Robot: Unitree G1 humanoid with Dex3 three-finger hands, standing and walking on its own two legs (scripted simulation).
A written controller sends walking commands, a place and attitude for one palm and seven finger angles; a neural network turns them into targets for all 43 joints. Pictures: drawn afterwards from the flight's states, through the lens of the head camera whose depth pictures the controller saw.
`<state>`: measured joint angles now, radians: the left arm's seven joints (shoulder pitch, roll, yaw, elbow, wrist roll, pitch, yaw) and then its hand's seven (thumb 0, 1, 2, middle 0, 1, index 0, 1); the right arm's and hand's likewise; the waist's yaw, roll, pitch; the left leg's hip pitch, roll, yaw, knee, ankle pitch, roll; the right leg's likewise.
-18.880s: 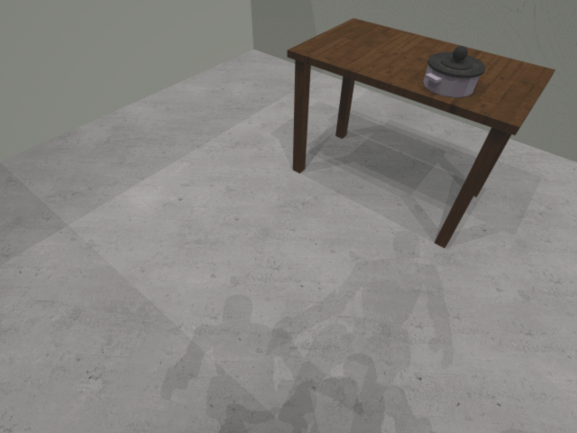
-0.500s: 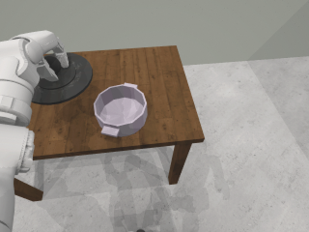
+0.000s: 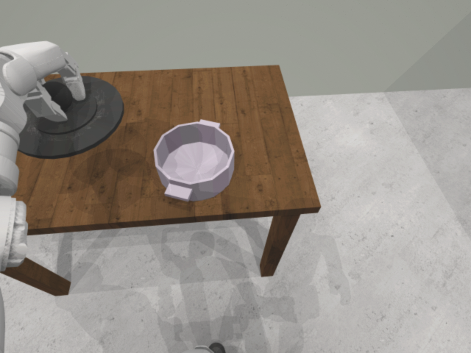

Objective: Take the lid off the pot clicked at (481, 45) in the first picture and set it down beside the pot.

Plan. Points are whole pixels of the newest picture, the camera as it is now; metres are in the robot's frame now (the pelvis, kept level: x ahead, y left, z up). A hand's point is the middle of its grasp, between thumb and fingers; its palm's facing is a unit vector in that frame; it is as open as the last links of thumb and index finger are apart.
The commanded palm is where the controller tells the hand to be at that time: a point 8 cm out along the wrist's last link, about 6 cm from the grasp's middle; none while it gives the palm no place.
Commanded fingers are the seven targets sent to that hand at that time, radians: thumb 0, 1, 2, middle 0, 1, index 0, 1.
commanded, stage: move the lid sideways beside the pot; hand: left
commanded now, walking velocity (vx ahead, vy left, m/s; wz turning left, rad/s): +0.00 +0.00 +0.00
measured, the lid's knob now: (55, 96) +0.49 +0.29 +0.15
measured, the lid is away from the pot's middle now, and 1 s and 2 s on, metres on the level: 0.21 0.23 0.23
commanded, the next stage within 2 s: lower the lid onto the table in 0.28 s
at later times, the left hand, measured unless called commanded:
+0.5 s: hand (35, 104) +0.47 +0.31 +0.16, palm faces -0.38 -0.11 -0.92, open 6.9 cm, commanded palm +0.51 +0.32 +0.22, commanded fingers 0.00 0.85 0.62 -0.93 -1.09 -0.90 -1.08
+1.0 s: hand (51, 117) +0.47 +0.31 +0.12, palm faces -0.42 -0.10 -0.90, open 6.9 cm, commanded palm +0.52 +0.31 +0.19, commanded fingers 0.00 0.85 0.62 -0.93 -1.09 -0.90 -1.08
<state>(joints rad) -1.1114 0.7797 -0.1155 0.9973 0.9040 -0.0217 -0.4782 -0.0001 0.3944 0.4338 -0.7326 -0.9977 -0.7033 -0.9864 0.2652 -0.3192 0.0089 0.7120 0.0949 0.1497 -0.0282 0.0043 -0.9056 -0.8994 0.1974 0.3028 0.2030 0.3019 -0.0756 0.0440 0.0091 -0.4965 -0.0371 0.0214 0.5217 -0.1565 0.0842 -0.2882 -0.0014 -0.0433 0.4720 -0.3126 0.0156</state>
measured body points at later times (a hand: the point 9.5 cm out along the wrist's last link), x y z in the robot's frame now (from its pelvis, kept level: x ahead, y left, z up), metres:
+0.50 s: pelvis +0.00 +0.01 +0.00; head +0.07 +0.01 +0.44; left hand +0.48 +0.32 +0.21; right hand +0.04 -0.28 -0.12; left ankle +0.06 +0.06 -0.73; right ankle -0.05 -0.14 -0.73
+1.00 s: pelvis +0.00 +0.01 -0.01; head +0.09 +0.02 +0.44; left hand +0.49 +0.31 +0.17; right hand +0.02 -0.28 -0.13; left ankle +0.06 +0.06 -0.73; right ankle -0.05 -0.14 -0.73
